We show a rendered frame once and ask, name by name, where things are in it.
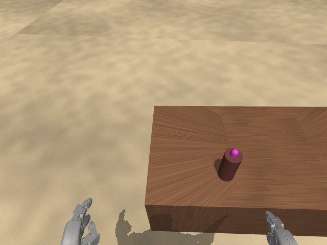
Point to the bottle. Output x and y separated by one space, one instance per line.
230 163

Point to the left robot hand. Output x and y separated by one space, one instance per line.
74 228

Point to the right robot hand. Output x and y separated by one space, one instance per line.
280 236

